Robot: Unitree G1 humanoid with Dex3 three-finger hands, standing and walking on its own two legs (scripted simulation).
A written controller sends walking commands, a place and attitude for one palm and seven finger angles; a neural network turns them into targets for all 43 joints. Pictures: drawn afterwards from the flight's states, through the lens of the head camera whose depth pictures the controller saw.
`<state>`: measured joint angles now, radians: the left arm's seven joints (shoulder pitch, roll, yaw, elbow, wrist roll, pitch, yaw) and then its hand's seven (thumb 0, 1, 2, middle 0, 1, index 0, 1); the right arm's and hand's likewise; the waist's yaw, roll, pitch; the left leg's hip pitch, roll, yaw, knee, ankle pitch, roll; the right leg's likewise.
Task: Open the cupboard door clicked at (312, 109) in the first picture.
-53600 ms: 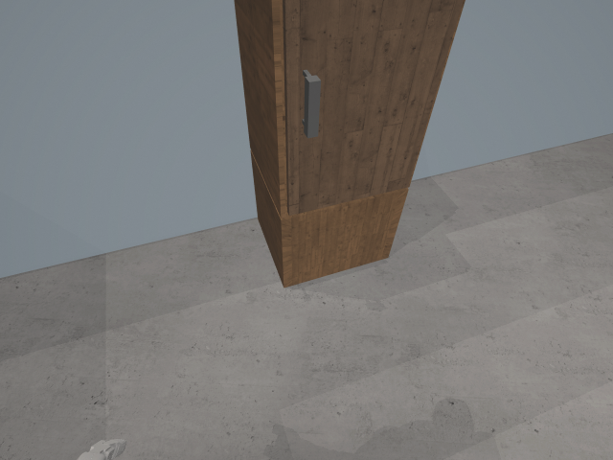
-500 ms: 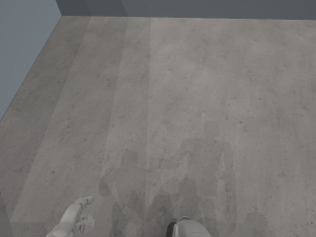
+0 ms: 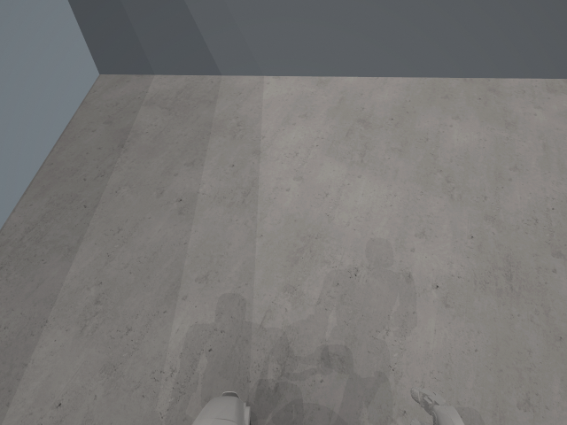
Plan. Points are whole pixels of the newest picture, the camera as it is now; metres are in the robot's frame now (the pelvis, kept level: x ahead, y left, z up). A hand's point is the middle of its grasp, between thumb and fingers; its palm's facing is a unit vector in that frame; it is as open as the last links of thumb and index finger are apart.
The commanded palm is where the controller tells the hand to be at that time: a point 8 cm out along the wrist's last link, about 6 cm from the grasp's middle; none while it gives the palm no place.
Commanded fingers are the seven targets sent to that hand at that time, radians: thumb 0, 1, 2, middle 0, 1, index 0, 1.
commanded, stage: turn to face it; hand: left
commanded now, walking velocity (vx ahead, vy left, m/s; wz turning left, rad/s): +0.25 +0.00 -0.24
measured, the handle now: out of the picture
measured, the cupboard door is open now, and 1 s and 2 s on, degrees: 37 37 37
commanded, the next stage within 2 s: none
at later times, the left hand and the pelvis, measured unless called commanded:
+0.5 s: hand (201, 326) +0.29 +0.19 -0.16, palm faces +0.12 -0.97 -0.23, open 7.3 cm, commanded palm none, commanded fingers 0.00 0.90 0.90 -0.20 -0.30 -0.20 -0.30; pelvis +0.19 -0.01 -0.01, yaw +10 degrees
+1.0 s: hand (169, 360) +0.23 +0.23 -0.16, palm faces +0.47 -0.84 -0.27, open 7.4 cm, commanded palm none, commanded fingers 0.00 0.90 0.90 -0.20 -0.30 -0.20 -0.30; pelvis +0.25 -0.01 +0.00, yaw +28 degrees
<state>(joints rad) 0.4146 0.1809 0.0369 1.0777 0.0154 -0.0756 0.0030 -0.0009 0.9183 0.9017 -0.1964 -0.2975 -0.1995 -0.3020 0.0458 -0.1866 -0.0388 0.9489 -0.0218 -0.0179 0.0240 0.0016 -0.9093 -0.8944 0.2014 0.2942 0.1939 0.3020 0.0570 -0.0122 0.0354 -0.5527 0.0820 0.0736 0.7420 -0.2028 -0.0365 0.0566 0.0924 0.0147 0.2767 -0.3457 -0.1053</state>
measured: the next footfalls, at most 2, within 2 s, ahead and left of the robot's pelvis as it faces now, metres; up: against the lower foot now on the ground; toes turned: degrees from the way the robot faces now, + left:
left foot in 0.08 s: +0.18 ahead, +0.13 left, +0.00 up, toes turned +4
right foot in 0.42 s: +0.27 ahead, -0.14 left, +0.00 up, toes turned +2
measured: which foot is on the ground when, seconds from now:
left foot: up 0.00-0.06, down 0.08-0.42, up 0.44-0.70, down 0.72-1.00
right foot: down 0.00-0.08, up 0.10-0.40, down 0.42-0.72, up 0.74-1.00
